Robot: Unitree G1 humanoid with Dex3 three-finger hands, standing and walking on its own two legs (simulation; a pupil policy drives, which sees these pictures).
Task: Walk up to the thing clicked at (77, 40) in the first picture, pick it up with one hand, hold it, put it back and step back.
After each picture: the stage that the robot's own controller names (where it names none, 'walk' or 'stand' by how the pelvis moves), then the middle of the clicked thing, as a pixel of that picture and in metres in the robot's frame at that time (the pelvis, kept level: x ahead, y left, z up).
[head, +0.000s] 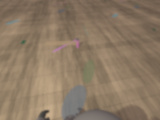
stand; (77, 42) +1.65 +0.27 -0.66
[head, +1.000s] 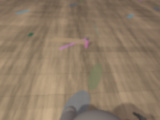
walk; (86, 42) +1.52 +0.10 -0.63
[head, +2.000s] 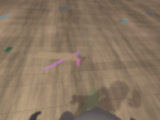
walk; (78, 60) +1.01 +0.10 -0.65
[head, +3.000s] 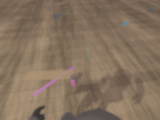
walk; (73, 80) +0.60 +0.18 -0.63
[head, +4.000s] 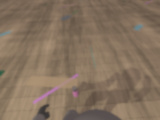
stand; (75, 91) +0.44 +0.17 -0.63
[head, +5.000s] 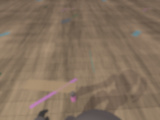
stand; (73, 96) +0.40 +0.17 -0.66
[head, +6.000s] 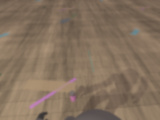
stand; (72, 96) +0.40 +0.18 -0.66
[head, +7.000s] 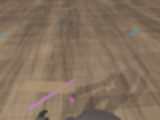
stand; (72, 97) +0.39 +0.19 -0.66
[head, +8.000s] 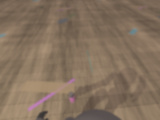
stand; (71, 97) +0.39 +0.19 -0.66
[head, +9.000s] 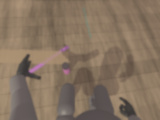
go down; (66, 68) +0.45 +0.18 -0.42
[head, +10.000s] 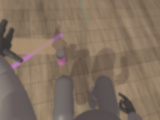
go down; (61, 58) +0.49 +0.20 -0.28
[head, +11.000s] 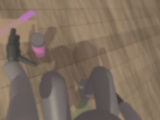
close in; (39, 47) +0.48 +0.24 -0.18
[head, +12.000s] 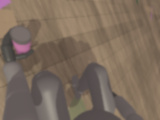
close; (22, 44) +0.47 +0.26 -0.17
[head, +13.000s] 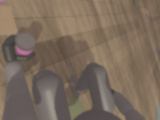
lift; (24, 47) +0.44 +0.25 -0.17
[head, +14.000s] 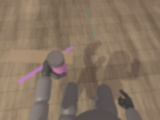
lift; (59, 67) +0.34 +0.19 +0.03
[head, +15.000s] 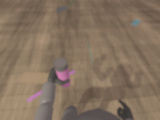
hold; (63, 74) +0.31 +0.17 +0.04
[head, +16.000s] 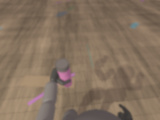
hold; (65, 75) +0.31 +0.16 +0.05
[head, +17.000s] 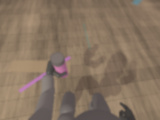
crouch; (61, 67) +0.37 +0.17 -0.01
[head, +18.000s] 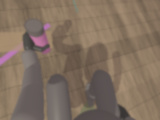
lower; (41, 40) +0.51 +0.23 -0.04
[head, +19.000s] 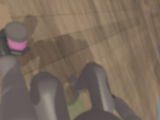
lower; (18, 42) +0.47 +0.26 -0.17
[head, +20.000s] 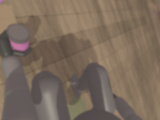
lower; (20, 43) +0.46 +0.26 -0.17
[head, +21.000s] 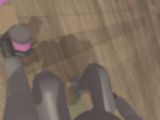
lower; (22, 44) +0.46 +0.26 -0.17
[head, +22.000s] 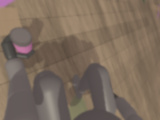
lower; (23, 46) +0.45 +0.26 -0.16
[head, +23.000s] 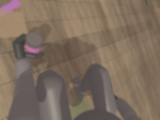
open; (33, 47) +0.46 +0.23 -0.18
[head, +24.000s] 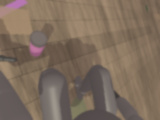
stand; (37, 46) +0.45 +0.23 -0.18
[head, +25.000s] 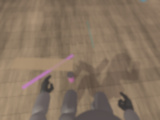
stand; (71, 77) +0.43 +0.16 -0.48
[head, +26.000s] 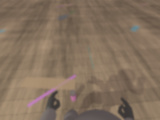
stand; (73, 95) +0.39 +0.15 -0.60
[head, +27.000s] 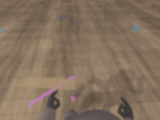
stand; (73, 95) +0.39 +0.15 -0.60
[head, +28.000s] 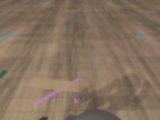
stand; (76, 97) +0.40 +0.13 -0.65
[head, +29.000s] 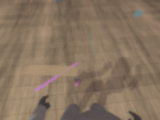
walk; (76, 81) +0.47 +0.11 -0.64
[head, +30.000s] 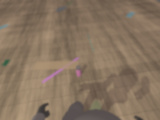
walk; (78, 71) +0.71 +0.17 -0.64
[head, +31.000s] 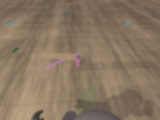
stand; (78, 61) +1.05 +0.16 -0.64
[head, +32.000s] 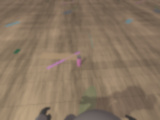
stand; (78, 60) +1.03 +0.17 -0.66
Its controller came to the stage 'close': yes
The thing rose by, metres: 0.70
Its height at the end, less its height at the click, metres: +0.00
